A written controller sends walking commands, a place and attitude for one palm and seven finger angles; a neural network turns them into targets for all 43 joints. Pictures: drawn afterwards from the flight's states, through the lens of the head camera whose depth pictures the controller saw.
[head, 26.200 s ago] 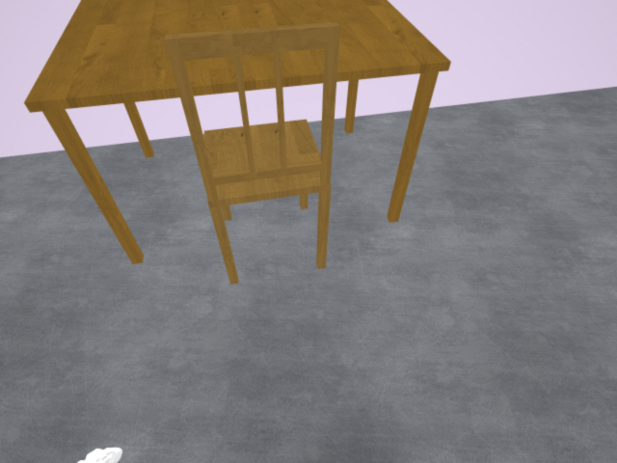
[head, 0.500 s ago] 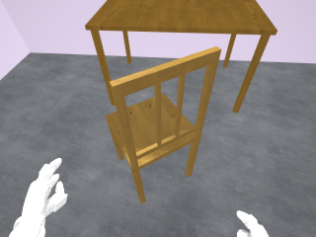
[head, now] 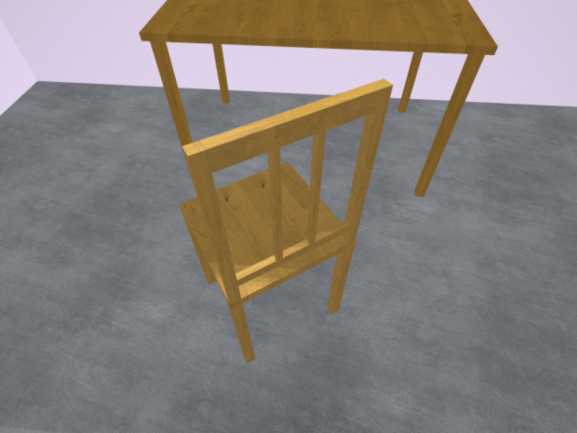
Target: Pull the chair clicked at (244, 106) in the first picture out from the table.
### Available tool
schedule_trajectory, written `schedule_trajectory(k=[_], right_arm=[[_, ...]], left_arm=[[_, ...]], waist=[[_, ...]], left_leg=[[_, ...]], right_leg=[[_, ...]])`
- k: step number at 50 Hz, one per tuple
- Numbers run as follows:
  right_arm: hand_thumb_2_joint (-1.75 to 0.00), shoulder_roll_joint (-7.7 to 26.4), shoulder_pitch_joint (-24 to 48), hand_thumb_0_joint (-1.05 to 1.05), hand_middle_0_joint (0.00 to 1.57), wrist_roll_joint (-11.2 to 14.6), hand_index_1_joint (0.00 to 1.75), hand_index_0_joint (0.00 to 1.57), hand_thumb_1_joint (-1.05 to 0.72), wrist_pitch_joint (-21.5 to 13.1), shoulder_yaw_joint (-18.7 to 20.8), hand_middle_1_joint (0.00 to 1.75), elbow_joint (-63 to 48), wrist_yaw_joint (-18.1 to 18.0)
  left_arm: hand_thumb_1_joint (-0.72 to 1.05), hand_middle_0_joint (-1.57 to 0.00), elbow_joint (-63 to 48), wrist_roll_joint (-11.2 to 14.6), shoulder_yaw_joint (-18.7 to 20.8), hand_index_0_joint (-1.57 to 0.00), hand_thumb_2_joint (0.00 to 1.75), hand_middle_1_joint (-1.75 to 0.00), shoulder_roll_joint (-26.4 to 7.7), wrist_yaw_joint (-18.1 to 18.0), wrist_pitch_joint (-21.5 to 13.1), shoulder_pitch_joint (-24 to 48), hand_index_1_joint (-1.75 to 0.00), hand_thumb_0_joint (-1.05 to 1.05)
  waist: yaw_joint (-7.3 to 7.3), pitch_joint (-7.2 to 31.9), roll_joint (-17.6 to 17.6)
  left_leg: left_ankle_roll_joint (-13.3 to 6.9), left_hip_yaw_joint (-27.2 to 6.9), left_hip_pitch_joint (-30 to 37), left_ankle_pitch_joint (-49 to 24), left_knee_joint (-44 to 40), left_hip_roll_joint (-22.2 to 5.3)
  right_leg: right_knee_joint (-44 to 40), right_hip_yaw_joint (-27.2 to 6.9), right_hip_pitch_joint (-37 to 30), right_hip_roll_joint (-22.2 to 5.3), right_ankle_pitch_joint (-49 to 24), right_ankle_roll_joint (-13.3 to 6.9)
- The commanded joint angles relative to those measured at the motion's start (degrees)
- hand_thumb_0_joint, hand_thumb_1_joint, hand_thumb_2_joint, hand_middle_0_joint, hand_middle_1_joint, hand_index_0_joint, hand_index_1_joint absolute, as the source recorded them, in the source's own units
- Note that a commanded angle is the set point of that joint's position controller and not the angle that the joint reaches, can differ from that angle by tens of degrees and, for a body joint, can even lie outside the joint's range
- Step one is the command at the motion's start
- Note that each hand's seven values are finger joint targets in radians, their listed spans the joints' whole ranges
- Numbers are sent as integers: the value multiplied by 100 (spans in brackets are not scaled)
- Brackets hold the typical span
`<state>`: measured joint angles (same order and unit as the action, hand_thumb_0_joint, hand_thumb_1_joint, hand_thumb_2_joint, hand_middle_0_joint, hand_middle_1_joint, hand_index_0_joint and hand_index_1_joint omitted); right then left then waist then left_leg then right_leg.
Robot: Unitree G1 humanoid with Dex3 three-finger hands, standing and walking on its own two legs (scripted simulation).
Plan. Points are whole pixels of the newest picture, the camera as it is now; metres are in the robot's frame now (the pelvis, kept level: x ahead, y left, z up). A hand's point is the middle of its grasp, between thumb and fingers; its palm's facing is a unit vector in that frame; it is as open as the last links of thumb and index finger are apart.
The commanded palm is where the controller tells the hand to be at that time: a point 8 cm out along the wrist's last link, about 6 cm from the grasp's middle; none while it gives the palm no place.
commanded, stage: let the arm hang, fingers relaxed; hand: left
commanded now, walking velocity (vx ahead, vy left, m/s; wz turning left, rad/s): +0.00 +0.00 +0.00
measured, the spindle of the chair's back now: (276, 210) +0.53 +0.06 -0.07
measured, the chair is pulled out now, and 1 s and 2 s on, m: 0.59 0.59 0.59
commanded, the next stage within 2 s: look to check the result in 0.48 s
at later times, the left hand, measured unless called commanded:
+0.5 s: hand out of the picture +0.01 +0.16 -0.18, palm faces +0.05 -0.98 -0.17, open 7.3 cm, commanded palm none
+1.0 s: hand out of the picture +0.02 +0.16 -0.18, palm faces +0.06 -0.98 -0.18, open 7.3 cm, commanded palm none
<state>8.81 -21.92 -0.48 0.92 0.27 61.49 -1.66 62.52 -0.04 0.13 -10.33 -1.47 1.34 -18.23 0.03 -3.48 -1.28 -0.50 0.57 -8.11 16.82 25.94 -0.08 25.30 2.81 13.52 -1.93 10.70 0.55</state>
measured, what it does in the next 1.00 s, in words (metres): stands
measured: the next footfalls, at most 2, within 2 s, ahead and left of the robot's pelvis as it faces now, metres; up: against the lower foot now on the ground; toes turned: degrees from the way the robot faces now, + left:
none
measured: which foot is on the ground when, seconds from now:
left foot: down 0.00-1.00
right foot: down 0.00-1.00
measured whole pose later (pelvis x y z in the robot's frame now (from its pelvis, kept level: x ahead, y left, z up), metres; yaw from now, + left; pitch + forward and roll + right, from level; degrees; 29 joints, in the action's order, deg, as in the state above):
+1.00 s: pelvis +0.02 +0.00 +0.00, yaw +0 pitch -1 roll +0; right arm 6.2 -18.4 -0.2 -0.6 0.3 63.4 -2.5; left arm 63.7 -0.1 0.7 -7.4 -2.1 0.4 -16.4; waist 0.3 -3.2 -0.6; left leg -0.4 0.5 -4.6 18.1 24.1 -0.1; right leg 25.4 2.9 10.9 -1.9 13.0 0.7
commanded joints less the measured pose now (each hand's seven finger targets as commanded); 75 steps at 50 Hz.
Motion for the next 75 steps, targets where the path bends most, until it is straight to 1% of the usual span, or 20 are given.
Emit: schedule_trajectory(k=[1, 3, 5, 10, 16, 20, 22, 24, 26, 37, 39, 40, 46, 50, 52, 54, 56, 64, 66, 75], right_arm=[[-90, 444, -361, 0, 20, -13, 30, 20, -90, -146, 65, 30, -123, -36], [-90, 411, -367, 0, 20, -15, 30, 20, -90, -150, 55, 30, -78, -45], [-90, 351, -355, 0, 20, -10, 30, 20, -90, -149, 60, 30, -33, -49], [-90, 270, -306, 0, 20, -14, 30, 20, -90, -149, 67, 30, -4, -54], [-90, 239, -229, 0, 20, -18, 30, 20, -90, -160, 74, 30, 27, -62], [-90, 232, -257, 0, 20, -13, 30, 20, -90, -160, 79, 30, 38, -71], [-90, 261, -245, 0, 20, -18, 30, 20, -90, -180, 82, 30, 41, -74], [-90, 263, -263, 0, 20, -10, 30, 20, -90, -196, 77, 30, 59, -83], [-90, 256, -225, 0, 20, -6, 30, 20, -90, -188, 82, 30, 67, -89], [-90, 255, -274, 0, 20, -9, 30, 20, -90, -204, 80, 30, 114, -106], [-90, 258, -249, 0, 20, -6, 30, 20, -90, -211, 81, 30, 115, -109], [-90, 253, -254, 0, 20, -2, 30, 20, -90, -204, 83, 30, 106, -114], [-90, 260, -237, 0, 20, -2, 30, 20, -90, -207, 82, 30, 114, -115], [-90, 267, -268, 0, 20, 7, 30, 20, -90, -220, 84, 30, 120, -121], [-90, 261, -247, 0, 20, 1, 30, 20, -90, -223, 86, 30, 129, -119], [-90, 266, -263, 0, 20, 3, 30, 20, -90, -220, 85, 30, 137, -123], [-90, 260, -267, 0, 20, -1, 30, 20, -90, -213, 84, 30, 147, -120], [-90, 283, -304, 0, 20, 1, 30, 20, -90, -231, 77, 30, 141, -132], [-90, 269, -284, 0, 20, 2, 30, 20, -90, -220, 77, 30, 141, -126], [-90, 262, -306, 0, 20, 7, 30, 20, -90, -219, 76, 30, 150, -130]], left_arm=[[90, -20, -132, -27, 72, -20, 90, -30, -451, -46, -116, -166, -30, 0], [90, -20, -99, -22, 72, -20, 90, -30, -404, -55, -124, -186, -30, 0], [90, -20, -75, -28, 78, -20, 90, -30, -385, -67, -132, -209, -30, 0], [90, -20, -80, -43, 98, -20, 90, -30, -309, -73, -129, -194, -30, 0], [90, -20, -67, -38, 110, -20, 90, -30, -278, -72, -141, -232, -30, 0], [90, -20, -63, -36, 111, -20, 90, -30, -261, -72, -161, -240, -30, 0], [90, -20, -61, -28, 117, -20, 90, -30, -251, -73, -165, -235, -30, 0], [90, -20, -59, -25, 132, -20, 90, -30, -278, -73, -173, -215, -30, 0], [90, -20, -30, -30, 125, -20, 90, -30, -247, -75, -157, -218, -30, 0], [90, -20, 4, -25, 140, -20, 90, -30, -204, -77, -147, -193, -30, 0], [90, -20, 1, -24, 146, -20, 90, -30, -217, -73, -144, -197, -30, 0], [90, -20, 5, -27, 136, -20, 90, -30, -194, -78, -142, -224, -30, 0], [90, -20, 2, -31, 139, -20, 90, -30, -174, -78, -136, -205, -30, 0], [90, -20, -13, -30, 154, -20, 90, -30, -191, -83, -145, -212, -30, 0], [90, -20, -8, -29, 156, -20, 90, -30, -191, -83, -148, -231, -30, 0], [90, -20, -1, -26, 161, -20, 90, -30, -197, -84, -153, -211, -30, 0], [90, -20, -6, -32, 158, -20, 90, -30, -178, -83, -135, -181, -30, 0], [90, -20, -11, -27, 172, -20, 90, -30, -178, -78, -127, -191, -30, 0], [90, -20, -7, -37, 159, -20, 90, -30, -171, -79, -116, -190, -30, 0], [90, -20, 6, -32, 169, -20, 90, -30, -161, -83, -135, -217, -30, 0]], waist=[[14, -62, 238], [0, -101, 298], [6, -132, 173], [6, -340, 176], [11, -311, 82], [6, -177, 212], [3, -70, 21], [1, 3, 66], [20, -137, 60], [11, -154, 57], [13, -123, -35], [20, -141, 65], [4, -231, 69], [11, -74, 118], [10, -59, 25], [-2, -58, 92], [2, -227, 51], [-4, -116, -5], [5, -273, 68], [3, -132, 122]], left_leg=[[-211, -385, -618, -585, -609, -443], [-203, -367, -527, -621, -602, -452], [-200, -348, -535, -608, -608, -461], [-190, -348, -617, -462, -641, -454], [-177, -307, -550, -599, -617, -434], [-174, -314, -450, -723, -580, -451], [-170, -315, -356, -906, -584, -458], [-161, -323, -350, -1051, -588, -477], [-163, -321, -405, -1026, -595, -474], [-171, -353, -335, -1184, -654, -497], [-170, -348, -300, -1244, -645, -490], [-183, -360, -302, -1188, -636, -505], [-182, -357, -285, -1293, -648, -489], [-190, -365, -206, -1471, -622, -501], [-178, -331, -152, -1525, -601, -482], [-170, -335, -139, -1567, -605, -488], [-172, -341, -274, -1411, -656, -487], [-177, -369, -140, -1624, -645, -498], [-193, -381, -238, -1441, -669, -494], [-186, -356, -147, -1481, -620, -490]], right_leg=[[-458, -496, -403, -346, -149, -259], [-453, -506, -303, -342, -153, -262], [-486, -510, -328, -310, -153, -260], [-517, -516, -213, -282, 4, -247], [-503, -528, -257, -322, -159, -250], [-513, -509, -359, -314, -289, -263], [-437, -494, -400, -342, -496, -263], [-382, -453, -520, -351, -689, -261], [-397, -435, -478, -345, -669, -251], [-350, -385, -528, -321, -705, -239], [-333, -373, -543, -332, -743, -230], [-365, -367, -530, -305, -687, -232], [-333, -372, -486, -322, -769, -224], [-305, -333, -614, -325, -888, -228], [-286, -346, -590, -354, -970, -225], [-271, -350, -599, -346, -1015, -232], [-303, -327, -569, -335, -844, -224], [-252, -303, -588, -329, -876, -223], [-303, -311, -529, -327, -756, -215], [-311, -327, -613, -323, -887, -239]])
